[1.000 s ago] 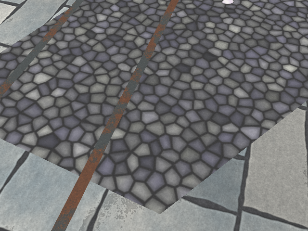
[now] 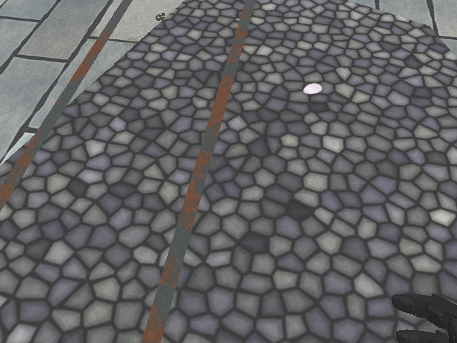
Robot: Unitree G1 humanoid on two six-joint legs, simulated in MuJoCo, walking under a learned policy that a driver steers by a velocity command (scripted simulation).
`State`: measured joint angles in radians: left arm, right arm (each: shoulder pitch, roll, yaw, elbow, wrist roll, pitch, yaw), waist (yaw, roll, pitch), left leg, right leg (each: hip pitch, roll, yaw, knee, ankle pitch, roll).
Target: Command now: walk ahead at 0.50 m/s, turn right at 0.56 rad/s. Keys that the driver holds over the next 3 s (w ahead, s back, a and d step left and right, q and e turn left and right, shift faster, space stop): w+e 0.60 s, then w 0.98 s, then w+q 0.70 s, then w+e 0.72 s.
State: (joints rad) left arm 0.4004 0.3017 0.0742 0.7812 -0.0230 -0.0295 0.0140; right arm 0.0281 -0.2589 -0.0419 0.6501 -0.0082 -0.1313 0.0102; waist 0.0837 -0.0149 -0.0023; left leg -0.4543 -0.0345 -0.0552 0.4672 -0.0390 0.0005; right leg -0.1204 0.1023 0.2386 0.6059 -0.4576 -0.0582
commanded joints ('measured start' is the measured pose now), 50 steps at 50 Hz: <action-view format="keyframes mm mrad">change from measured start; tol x16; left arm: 1 70 47 -14 -127 -11 -32 -1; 20 -395 38 -7 -265 -2 -9 -74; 25 55 239 91 -180 -1 15 -41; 32 -176 109 21 -228 26 -29 -36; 50 -40 111 7 -86 23 -13 -4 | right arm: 1 375 -257 -90 20 3 6 -8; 8 187 -112 -46 30 1 15 -7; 23 263 -269 -89 128 41 69 -26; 26 374 -68 -12 40 -17 36 -13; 28 164 -199 -38 9 51 -11 5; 44 -73 -114 -10 -24 17 17 27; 50 284 -225 -60 40 -2 7 21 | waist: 1 -151 345 -355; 5 -123 102 -4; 20 -161 79 73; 24 26 94 -110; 26 -55 -271 -331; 30 -48 -2 -91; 44 5 -55 53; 50 -182 -25 -197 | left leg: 1 844 484 -747 -112 -312 282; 7 320 286 -192 -269 -99 182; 19 460 302 148 -278 151 140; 24 436 267 261 219 690 64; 25 166 223 264 542 308 19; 26 -253 13 121 863 -565 -32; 28 -414 78 -31 900 -434 4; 40 -105 113 34 191 166 -56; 47 -112 77 29 36 13 29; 50 403 148 -32 52 71 139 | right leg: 1 -631 -39 -71 600 -156 28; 15 -574 -208 -195 209 476 66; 21 -511 -152 -288 38 345 -5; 24 -75 -31 -351 -51 330 -93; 25 244 -181 -110 -56 363 -159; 26 533 -421 485 -183 172 -360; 33 -42 -286 96 -365 553 -244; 42 -67 -248 -42 -394 429 -168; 48 123 -310 8 -235 684 -120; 50 -21 -204 -79 137 726 -59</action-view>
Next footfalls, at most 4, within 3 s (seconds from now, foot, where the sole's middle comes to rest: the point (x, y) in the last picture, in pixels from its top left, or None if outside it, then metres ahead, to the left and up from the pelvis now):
0.50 right None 0.38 -0.19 -0.76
1.00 left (295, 262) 0.74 -0.12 -0.76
1.52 right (400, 230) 0.89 -0.47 -0.76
2.06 left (355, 147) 1.25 -0.36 -0.76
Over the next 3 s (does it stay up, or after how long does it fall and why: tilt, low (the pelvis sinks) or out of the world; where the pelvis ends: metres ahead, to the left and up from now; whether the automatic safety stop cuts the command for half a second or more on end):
stays up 1.59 -0.54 0.02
